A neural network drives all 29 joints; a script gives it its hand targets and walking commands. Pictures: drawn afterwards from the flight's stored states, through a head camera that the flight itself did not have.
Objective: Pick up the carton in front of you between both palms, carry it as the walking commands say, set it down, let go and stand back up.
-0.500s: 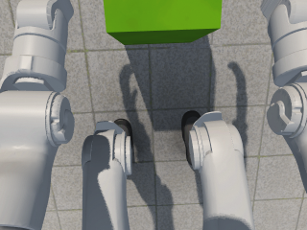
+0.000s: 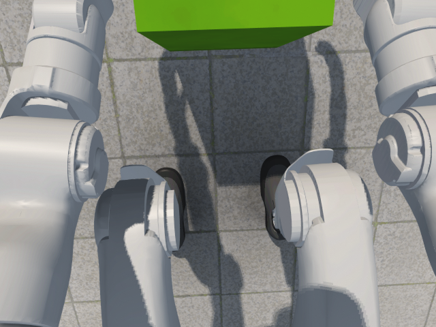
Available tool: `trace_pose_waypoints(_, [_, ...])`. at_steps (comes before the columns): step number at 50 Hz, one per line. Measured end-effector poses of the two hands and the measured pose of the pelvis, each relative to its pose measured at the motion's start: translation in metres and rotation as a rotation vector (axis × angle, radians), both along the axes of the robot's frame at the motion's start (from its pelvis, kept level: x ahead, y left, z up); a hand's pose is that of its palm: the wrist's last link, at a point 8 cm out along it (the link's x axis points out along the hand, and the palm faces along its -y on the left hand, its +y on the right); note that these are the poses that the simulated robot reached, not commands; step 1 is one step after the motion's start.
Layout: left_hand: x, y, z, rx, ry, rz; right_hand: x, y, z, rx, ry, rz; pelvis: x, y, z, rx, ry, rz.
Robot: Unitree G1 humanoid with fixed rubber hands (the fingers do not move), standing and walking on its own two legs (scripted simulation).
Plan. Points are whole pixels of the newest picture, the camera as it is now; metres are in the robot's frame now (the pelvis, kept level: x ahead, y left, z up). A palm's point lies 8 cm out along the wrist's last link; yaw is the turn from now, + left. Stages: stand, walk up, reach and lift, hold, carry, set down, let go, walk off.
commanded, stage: reach and lift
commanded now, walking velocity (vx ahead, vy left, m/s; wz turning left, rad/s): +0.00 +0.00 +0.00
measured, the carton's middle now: out of the picture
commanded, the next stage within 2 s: none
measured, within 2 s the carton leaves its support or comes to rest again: leaves its support in 0.58 s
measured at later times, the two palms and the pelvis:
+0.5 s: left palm out of the picture +0.57 +0.13 -0.17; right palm out of the picture +0.56 -0.18 -0.17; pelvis +0.00 +0.00 +0.00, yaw +1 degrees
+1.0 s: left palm out of the picture +0.51 +0.13 +0.03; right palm out of the picture +0.50 -0.17 +0.03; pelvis -0.02 +0.00 +0.09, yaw +0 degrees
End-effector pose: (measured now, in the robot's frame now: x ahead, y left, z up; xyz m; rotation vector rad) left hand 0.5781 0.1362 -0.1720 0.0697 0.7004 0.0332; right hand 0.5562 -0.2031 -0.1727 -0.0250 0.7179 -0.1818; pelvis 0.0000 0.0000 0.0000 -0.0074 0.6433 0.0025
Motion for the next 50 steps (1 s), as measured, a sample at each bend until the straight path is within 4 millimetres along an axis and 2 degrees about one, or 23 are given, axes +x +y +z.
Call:
trace_pose_waypoints(7, [-0.006, 0.003, 0.003, -0.001, -0.001, 0.011, 0.000, 0.013, 0.008, 0.008, -0.008, 0.032, -0.009, -0.001, 0.003, 0.001, -0.014, -0.003])
trace_pose_waypoints(10, [-0.007, -0.008, 0.003, -0.020, 0.008, -0.020, 0.003, 0.025, 0.010, 0.024, -0.009, 0.042, -0.011, 0.000, 0.005, 0.000, -0.025, -0.002])
trace_pose_waypoints(15, [-0.004, -0.009, 0.005, 0.000, 0.026, -0.016, 0.005, 0.024, 0.010, 0.022, 0.002, 0.039, -0.012, 0.002, 0.003, -0.001, -0.048, 0.003])
trace_pose_waypoints(25, [-0.007, -0.008, 0.002, -0.051, 0.029, 0.012, 0.002, 0.022, 0.006, 0.076, -0.011, 0.034, 0.000, 0.000, -0.003, 0.004, -0.019, 0.006])
trace_pose_waypoints(29, [-0.011, -0.011, 0.008, -0.015, 0.034, 0.042, -0.002, 0.024, 0.015, 0.051, -0.001, 0.021, 0.004, -0.001, -0.001, 0.005, 0.004, 0.004])
trace_pose_waypoints(33, [-0.014, -0.016, 0.040, -0.026, -0.008, 0.052, -0.007, 0.024, 0.048, 0.027, -0.044, -0.030, 0.001, -0.001, 0.012, 0.004, -0.027, 0.005])
trace_pose_waypoints(37, [-0.023, -0.015, 0.089, -0.045, -0.040, 0.075, -0.016, 0.025, 0.094, 0.049, -0.078, -0.035, -0.002, -0.001, 0.026, 0.008, 0.027, 0.002])
trace_pose_waypoints(42, [-0.047, -0.009, 0.145, -0.026, 0.001, 0.081, -0.035, 0.031, 0.148, 0.053, -0.035, -0.015, -0.008, -0.001, 0.052, 0.007, 0.079, -0.004])
trace_pose_waypoints(46, [-0.064, -0.006, 0.177, -0.020, 0.020, 0.085, -0.051, 0.035, 0.180, 0.044, -0.016, -0.005, -0.016, -0.001, 0.075, 0.006, 0.093, -0.002])
trace_pose_waypoints(50, [-0.071, -0.006, 0.203, -0.024, 0.002, 0.084, -0.059, 0.034, 0.206, 0.043, -0.033, -0.008, -0.025, 0.000, 0.093, 0.007, 0.095, 0.000])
